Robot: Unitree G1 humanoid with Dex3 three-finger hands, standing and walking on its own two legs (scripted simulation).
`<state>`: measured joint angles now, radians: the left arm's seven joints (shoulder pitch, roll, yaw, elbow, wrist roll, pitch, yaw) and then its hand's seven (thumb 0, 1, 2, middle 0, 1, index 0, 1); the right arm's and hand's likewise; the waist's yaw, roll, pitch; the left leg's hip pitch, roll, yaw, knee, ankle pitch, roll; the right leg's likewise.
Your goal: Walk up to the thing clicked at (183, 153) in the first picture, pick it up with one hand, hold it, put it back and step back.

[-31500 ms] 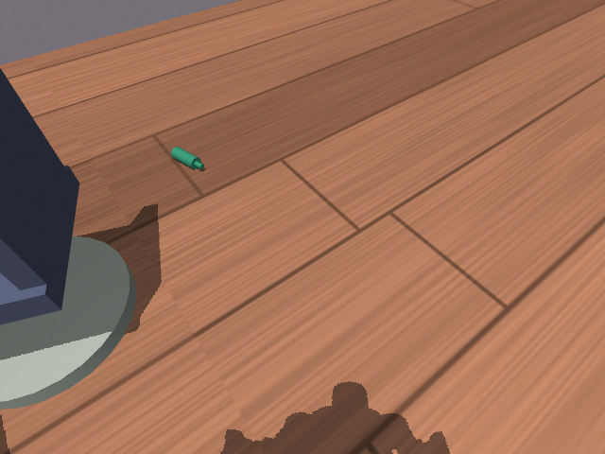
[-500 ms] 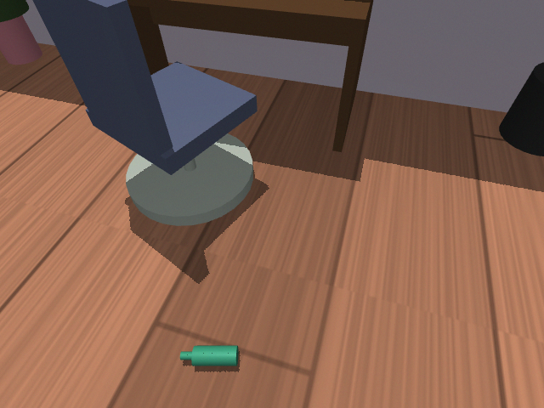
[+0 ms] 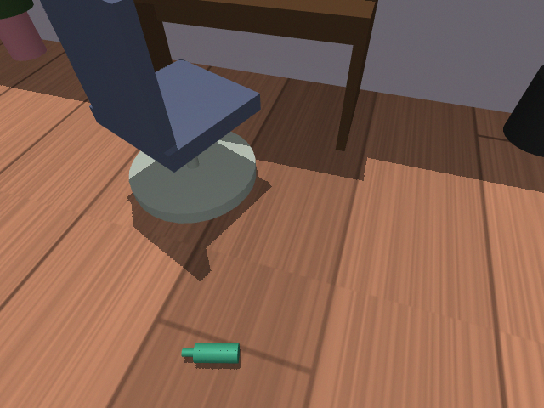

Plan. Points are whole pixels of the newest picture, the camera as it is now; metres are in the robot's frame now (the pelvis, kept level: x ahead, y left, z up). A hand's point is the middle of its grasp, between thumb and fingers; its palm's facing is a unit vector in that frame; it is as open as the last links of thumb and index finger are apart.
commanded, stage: walk up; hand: left
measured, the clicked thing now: (210, 352) +0.41 +0.26 -0.75
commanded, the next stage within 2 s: stand in 0.04 s
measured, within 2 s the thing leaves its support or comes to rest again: neither
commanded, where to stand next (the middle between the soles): +0.02 +0.00 m, yaw -1 degrees
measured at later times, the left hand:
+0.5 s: hand out of the picture +0.08 +0.24 -0.16, palm faces -0.04 -0.94 -0.33, open 7.4 cm
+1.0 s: hand out of the picture +0.09 +0.24 -0.16, palm faces -0.04 -0.94 -0.34, open 7.4 cm
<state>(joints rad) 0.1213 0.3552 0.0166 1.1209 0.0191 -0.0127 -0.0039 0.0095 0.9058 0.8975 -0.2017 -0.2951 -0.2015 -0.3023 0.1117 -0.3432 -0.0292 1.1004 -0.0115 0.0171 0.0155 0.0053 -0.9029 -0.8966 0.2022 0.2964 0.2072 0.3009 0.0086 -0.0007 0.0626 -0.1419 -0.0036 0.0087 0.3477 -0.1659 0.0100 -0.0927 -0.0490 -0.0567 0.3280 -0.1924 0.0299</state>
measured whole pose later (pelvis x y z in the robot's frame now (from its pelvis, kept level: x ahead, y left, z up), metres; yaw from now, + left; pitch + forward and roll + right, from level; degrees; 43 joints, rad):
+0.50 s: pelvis +0.01 -0.01 +0.00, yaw -1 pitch -2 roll +0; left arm 0.14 0.35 0.00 1.12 0.02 -0.01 -0.01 0.01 0.91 0.90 -0.20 -0.30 -0.20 -0.30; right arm 0.12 -0.35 0.00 1.12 -0.02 -0.02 0.00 0.01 -0.90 -0.90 0.20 0.30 0.21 0.30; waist 0.00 0.00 0.05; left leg -0.11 0.00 0.02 0.32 -0.17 0.00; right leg -0.07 -0.04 -0.05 0.30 -0.20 0.03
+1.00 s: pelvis +0.02 -0.01 +0.00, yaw -1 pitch -2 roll +0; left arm 0.13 0.35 0.00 1.11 0.01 -0.01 -0.01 0.01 0.91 0.90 -0.20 -0.30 -0.20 -0.30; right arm 0.11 -0.35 0.00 1.12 -0.01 -0.01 0.00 0.00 -0.90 -0.90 0.20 0.30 0.21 0.30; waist 0.00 0.00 0.05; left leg -0.10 0.01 0.01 0.31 -0.17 -0.01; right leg -0.06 -0.03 -0.05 0.30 -0.20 0.02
